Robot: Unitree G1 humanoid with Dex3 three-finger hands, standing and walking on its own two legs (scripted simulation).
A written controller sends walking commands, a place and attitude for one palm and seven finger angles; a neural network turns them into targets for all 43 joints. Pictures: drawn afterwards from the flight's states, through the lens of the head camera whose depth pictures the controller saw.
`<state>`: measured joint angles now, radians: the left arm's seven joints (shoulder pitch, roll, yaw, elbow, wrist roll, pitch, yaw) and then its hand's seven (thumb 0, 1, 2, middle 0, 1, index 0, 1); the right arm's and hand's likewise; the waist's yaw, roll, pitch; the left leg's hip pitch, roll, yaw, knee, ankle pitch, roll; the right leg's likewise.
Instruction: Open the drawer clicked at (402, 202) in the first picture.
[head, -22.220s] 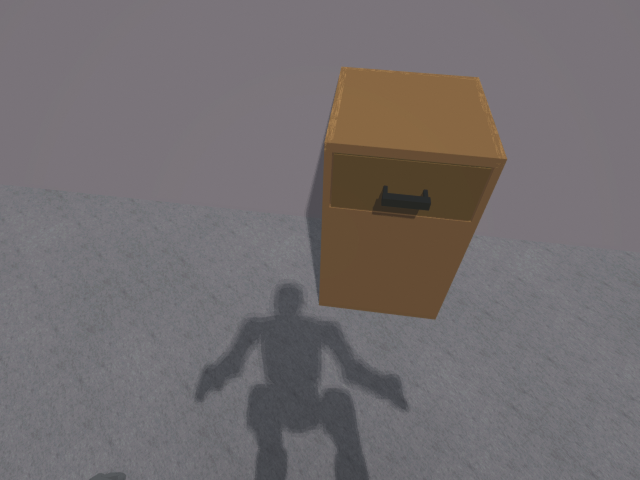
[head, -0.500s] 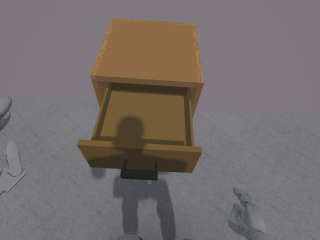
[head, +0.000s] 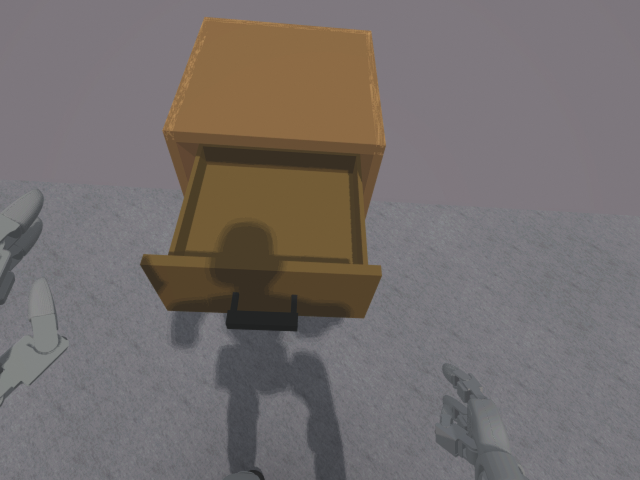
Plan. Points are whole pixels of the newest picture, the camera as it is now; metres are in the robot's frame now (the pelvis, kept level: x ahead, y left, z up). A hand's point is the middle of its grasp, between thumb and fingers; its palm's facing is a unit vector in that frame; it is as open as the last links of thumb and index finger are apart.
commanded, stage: step back with the hand held close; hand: left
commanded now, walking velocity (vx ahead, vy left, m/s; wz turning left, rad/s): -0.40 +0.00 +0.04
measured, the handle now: (263, 309) +0.39 +0.12 -0.17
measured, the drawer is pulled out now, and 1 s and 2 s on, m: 0.28 0.28 0.28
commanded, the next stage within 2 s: stop stepping back and stand still in 0.26 s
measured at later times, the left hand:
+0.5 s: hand out of the picture +0.06 +0.16 +0.15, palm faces +0.27 -0.81 -0.52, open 7.4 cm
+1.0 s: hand out of the picture -0.04 +0.15 +0.16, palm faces +0.39 -0.74 -0.55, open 7.4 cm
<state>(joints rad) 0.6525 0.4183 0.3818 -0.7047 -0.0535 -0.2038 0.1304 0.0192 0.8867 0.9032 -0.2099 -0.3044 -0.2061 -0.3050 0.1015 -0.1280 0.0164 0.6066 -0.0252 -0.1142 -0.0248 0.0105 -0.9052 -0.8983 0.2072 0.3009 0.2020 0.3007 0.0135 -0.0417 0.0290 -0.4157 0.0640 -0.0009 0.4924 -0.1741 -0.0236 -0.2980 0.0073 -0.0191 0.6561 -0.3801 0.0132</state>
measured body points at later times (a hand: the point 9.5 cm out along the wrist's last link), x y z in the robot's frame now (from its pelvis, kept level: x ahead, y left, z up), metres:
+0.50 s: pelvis -0.13 -0.07 -0.01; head -0.08 -0.06 +0.44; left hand +0.04 +0.20 +0.18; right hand +0.07 -0.31 -0.08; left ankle -0.12 +0.06 -0.74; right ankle -0.10 -0.14 -0.73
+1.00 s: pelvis -0.20 -0.10 -0.01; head -0.21 -0.11 +0.44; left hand -0.06 +0.19 +0.19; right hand -0.06 -0.34 -0.10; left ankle -0.22 +0.04 -0.74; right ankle -0.15 -0.15 -0.74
